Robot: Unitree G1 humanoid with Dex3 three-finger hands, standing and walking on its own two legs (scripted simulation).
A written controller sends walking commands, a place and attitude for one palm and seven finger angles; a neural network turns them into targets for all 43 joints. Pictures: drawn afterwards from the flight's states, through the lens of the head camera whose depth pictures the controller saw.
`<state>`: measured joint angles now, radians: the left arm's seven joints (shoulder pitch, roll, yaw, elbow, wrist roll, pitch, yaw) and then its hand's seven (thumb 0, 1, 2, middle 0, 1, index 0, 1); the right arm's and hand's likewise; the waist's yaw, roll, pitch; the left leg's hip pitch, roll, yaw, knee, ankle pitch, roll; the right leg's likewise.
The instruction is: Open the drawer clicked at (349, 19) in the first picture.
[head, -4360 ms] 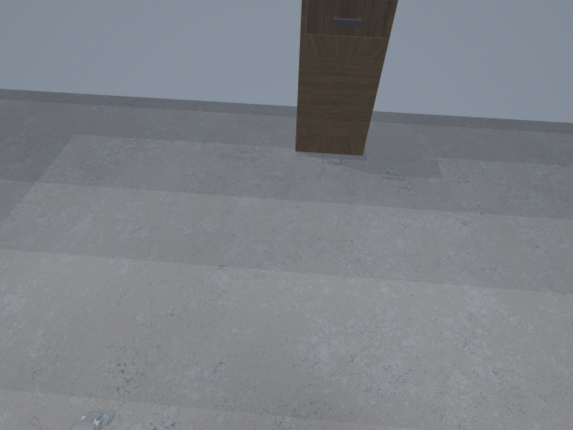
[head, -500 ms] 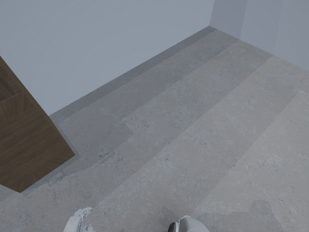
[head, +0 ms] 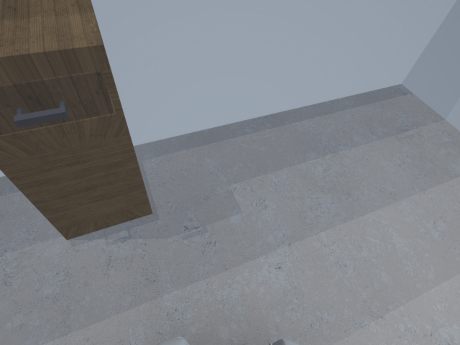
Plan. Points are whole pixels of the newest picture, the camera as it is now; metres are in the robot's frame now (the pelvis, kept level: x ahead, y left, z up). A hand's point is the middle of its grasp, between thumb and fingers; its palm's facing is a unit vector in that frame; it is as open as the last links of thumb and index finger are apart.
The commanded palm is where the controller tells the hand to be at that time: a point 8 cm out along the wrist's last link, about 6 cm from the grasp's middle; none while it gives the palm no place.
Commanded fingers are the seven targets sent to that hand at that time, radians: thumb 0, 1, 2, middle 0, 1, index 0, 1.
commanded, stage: turn to face it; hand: left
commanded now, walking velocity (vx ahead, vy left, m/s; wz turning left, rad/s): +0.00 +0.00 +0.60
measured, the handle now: (41, 112) +0.62 +0.52 -0.04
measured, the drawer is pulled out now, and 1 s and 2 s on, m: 0.00 0.00 0.00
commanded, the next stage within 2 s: take the last steps up to it in 0.60 s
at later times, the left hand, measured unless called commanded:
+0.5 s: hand out of the picture +0.05 +0.16 -0.13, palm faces +0.29 -0.91 -0.29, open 7.4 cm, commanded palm none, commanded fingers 0.00 0.90 0.90 -0.20 -0.30 -0.20 -0.30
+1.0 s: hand out of the picture -0.11 +0.18 -0.16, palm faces +0.46 -0.86 -0.20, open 7.4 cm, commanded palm none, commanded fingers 0.00 0.90 0.90 -0.20 -0.30 -0.20 -0.30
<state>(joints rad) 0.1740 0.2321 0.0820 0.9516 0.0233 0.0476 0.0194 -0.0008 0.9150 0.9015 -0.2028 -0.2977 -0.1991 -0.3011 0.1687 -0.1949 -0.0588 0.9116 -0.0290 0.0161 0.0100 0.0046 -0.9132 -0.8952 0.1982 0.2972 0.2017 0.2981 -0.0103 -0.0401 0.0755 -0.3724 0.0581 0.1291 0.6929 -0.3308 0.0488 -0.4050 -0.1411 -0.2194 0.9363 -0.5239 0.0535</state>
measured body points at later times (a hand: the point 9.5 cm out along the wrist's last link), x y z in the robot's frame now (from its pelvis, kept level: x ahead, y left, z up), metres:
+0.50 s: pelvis +0.00 -0.06 +0.01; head +0.04 -0.09 +0.46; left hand +0.03 +0.20 -0.10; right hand +0.15 -0.30 -0.14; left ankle -0.03 +0.07 -0.65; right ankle +0.02 -0.16 -0.72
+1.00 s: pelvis -0.01 -0.01 +0.02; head -0.01 +0.02 +0.47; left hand -0.13 +0.22 -0.14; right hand +0.15 -0.19 -0.12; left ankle -0.09 +0.05 -0.72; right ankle +0.04 -0.14 -0.65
